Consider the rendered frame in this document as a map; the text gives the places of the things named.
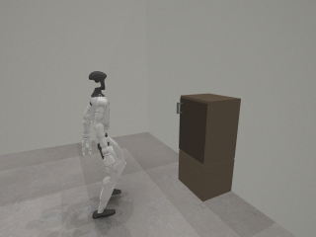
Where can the robot shin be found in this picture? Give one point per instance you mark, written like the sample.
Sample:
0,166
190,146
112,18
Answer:
120,170
106,193

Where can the robot left hand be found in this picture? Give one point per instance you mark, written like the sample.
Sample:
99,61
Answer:
86,143

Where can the handle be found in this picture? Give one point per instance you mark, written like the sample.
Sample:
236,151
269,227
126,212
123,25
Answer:
178,108

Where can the right robot forearm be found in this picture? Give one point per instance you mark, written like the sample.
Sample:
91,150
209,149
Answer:
102,139

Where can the left robot upper arm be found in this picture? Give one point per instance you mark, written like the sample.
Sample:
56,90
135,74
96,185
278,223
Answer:
87,115

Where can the left robot forearm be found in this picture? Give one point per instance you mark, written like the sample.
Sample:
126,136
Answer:
86,129

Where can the robot right hand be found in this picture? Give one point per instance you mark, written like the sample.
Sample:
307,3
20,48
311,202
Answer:
108,162

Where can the cupboard door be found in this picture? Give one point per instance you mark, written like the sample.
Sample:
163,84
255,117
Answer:
192,128

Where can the robot right shin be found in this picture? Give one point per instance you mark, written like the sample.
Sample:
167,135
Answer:
106,193

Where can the robot left shin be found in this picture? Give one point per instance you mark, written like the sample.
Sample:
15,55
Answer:
120,170

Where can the right robot upper arm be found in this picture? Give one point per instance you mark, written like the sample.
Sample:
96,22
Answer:
101,105

